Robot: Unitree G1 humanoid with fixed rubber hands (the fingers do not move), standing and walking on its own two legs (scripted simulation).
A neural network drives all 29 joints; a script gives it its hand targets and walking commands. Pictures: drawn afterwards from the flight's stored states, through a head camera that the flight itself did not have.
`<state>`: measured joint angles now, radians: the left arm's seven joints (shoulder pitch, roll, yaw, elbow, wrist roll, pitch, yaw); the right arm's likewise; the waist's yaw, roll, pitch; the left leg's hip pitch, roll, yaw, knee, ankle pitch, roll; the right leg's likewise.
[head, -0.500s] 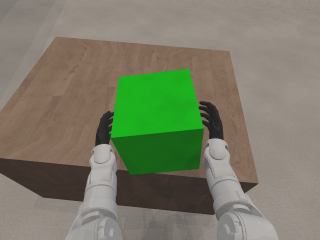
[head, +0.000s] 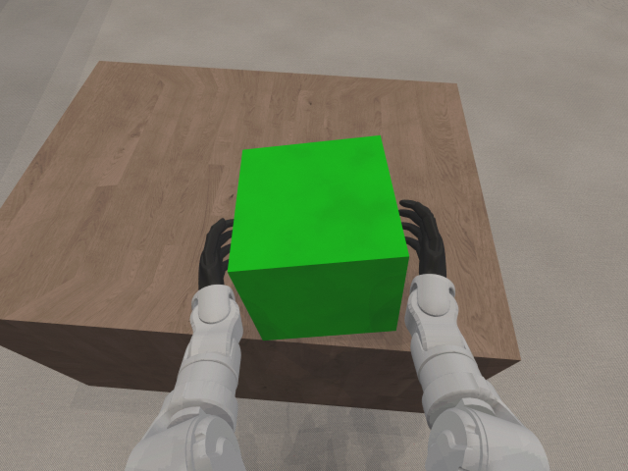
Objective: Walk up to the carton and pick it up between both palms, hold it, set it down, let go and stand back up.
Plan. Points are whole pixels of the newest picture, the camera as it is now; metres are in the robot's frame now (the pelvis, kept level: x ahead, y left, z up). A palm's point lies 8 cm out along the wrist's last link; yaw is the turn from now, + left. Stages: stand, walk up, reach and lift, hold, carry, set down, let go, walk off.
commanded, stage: set down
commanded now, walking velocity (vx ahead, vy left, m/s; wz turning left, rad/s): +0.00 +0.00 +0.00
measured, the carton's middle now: (320, 241) +0.44 -0.04 -0.04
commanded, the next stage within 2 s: none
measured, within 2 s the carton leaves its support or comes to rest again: rests again in 1.22 s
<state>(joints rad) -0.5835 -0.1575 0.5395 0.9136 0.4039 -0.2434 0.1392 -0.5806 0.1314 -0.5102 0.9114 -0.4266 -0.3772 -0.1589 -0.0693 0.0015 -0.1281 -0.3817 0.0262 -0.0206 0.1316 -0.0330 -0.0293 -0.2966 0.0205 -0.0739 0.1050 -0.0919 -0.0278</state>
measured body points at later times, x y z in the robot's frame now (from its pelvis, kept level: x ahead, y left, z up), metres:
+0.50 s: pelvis -0.01 +0.00 -0.01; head +0.12 -0.01 +0.42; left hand +0.40 +0.12 -0.03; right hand +0.39 -0.18 -0.02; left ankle -0.01 +0.14 -0.75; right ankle -0.05 -0.10 -0.75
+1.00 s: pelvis -0.01 +0.01 -0.01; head +0.13 +0.00 +0.42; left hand +0.41 +0.12 -0.03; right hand +0.39 -0.18 -0.03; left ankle -0.01 +0.14 -0.75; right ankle -0.05 -0.10 -0.75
